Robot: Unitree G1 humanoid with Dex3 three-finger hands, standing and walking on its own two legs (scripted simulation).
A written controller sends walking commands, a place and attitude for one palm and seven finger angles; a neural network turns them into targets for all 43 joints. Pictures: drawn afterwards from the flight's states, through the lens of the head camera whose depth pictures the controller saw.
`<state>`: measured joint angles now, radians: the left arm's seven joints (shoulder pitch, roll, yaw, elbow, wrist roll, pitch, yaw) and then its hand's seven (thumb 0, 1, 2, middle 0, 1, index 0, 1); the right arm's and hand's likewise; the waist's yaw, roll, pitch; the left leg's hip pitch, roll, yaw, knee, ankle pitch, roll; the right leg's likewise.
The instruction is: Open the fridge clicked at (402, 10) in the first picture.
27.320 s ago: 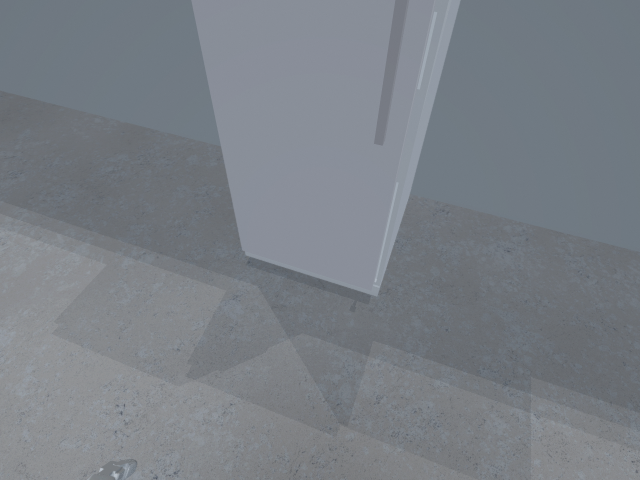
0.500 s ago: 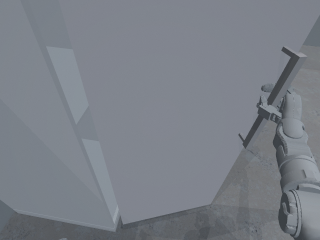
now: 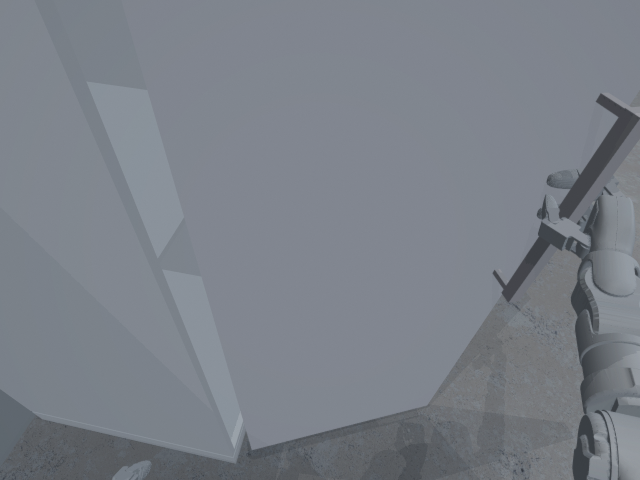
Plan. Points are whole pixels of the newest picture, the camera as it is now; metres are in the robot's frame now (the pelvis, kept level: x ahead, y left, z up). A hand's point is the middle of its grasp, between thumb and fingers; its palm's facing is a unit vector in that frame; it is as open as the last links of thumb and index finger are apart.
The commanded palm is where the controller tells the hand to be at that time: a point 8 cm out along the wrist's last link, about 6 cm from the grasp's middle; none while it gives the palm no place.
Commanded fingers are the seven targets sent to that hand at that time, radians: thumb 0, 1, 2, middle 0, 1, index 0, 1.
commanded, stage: stop walking and hold the door back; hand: right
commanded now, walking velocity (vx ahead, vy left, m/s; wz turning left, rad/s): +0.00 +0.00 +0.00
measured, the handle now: (550, 215) +0.44 -0.28 +0.13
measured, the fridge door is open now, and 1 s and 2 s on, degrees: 65 66 66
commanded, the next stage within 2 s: loosen the grip on the handle in 0.34 s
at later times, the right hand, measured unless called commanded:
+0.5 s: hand (556, 221) +0.41 -0.27 +0.15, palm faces +0.28 +0.93 -0.25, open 5.9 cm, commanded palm +0.35 -0.32 +0.16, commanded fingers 0.00 -0.42 -0.67 0.45 1.40 0.45 1.40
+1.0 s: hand (581, 228) +0.39 -0.29 +0.16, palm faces +0.34 +0.91 -0.23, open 14.0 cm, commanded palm +0.35 -0.32 +0.17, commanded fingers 0.00 0.55 -0.20 0.25 1.15 0.25 1.15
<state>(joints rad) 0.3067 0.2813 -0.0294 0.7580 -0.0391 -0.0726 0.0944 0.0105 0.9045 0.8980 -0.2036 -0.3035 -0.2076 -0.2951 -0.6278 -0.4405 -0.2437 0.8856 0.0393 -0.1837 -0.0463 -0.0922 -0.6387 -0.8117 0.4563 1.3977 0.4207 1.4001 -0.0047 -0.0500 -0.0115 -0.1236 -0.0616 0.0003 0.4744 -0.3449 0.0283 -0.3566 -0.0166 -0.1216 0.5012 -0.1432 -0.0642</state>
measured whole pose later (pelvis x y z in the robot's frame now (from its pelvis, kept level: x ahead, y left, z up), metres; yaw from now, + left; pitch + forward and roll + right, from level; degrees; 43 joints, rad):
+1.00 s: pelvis -0.03 +0.01 -0.02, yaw -2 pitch +5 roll +2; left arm 0.33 0.28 -0.02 0.71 -0.03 -0.09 0.08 0.01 0.91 0.90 -0.20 -0.30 -0.21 -0.29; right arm -0.62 -0.55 -0.38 0.73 0.04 -0.17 0.09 -0.01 0.50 -0.22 0.33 1.24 0.31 1.23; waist 0.05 -0.03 -0.03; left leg -0.35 -0.07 0.05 0.66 -0.40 0.05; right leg -0.57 -0.02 -0.07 0.63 -0.15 -0.06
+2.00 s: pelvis -0.01 -0.03 -0.01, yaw -2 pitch +5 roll +3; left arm 0.32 0.28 -0.03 0.67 -0.06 -0.06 0.13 0.01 0.90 0.90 -0.20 -0.30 -0.21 -0.29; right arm -0.40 -0.64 -0.53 0.60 0.14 -0.11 0.30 -0.01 0.54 -0.20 0.26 1.15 0.25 1.15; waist 0.02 -0.04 -0.06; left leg -0.30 -0.04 0.03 0.59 -0.38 0.00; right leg -0.55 0.01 -0.09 0.61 -0.16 -0.11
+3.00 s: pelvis -0.06 -0.03 -0.01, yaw -2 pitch -3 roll +3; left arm 0.29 0.28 -0.11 0.67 -0.10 -0.24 0.17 0.01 0.90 0.90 -0.20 -0.30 -0.21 -0.30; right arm -0.25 -0.62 -0.46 0.44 0.29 0.09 0.52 -0.01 0.54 -0.20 0.26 1.15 0.25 1.15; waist 0.01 -0.04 -0.04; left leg -0.21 -0.04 0.03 0.60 -0.34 0.00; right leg -0.43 0.05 -0.03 0.58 -0.14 -0.10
